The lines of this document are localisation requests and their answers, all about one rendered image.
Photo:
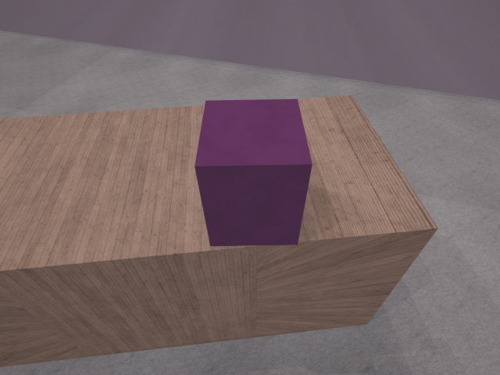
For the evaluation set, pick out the pedestal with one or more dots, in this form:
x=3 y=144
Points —
x=104 y=247

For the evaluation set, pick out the carton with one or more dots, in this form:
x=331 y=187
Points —
x=253 y=167

